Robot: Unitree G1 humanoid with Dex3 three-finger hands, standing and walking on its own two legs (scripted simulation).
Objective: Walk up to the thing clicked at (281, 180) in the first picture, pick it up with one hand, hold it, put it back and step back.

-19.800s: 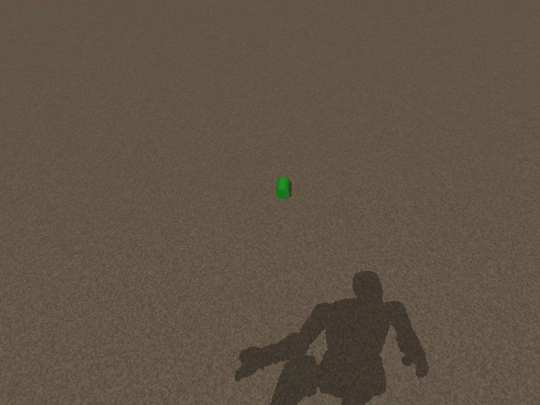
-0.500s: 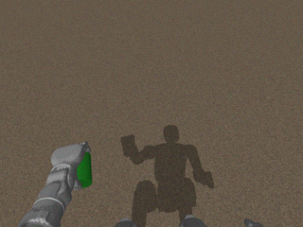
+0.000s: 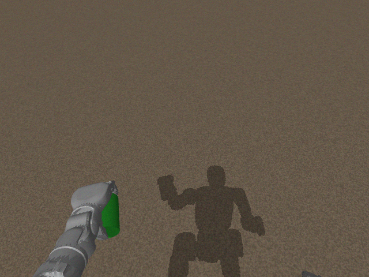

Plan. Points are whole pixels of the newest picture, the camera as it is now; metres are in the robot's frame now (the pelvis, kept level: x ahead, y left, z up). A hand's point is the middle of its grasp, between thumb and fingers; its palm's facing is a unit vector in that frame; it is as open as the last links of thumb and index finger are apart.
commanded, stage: hold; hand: left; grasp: from above
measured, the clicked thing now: (105, 215) +0.32 +0.23 -0.09
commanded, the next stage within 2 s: crouch in 1.68 s
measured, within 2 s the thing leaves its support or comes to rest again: neither
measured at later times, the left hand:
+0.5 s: hand (95, 210) +0.31 +0.22 -0.03, palm faces -0.43 -0.09 -0.90, open 12.0 cm
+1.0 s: hand (92, 216) +0.29 +0.22 -0.01, palm faces -0.43 -0.09 -0.90, open 12.0 cm
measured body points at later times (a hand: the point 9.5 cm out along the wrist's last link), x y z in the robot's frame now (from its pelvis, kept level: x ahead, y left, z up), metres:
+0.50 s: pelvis +0.01 +0.00 +0.01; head +0.02 -0.02 +0.46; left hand +0.33 +0.23 +0.02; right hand +0.13 -0.26 -0.11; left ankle +0.02 +0.13 -0.72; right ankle +0.01 -0.14 -0.72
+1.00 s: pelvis +0.00 +0.00 +0.02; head +0.01 -0.03 +0.47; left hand +0.31 +0.22 +0.04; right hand +0.14 -0.25 -0.10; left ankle +0.02 +0.13 -0.72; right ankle +0.01 -0.14 -0.72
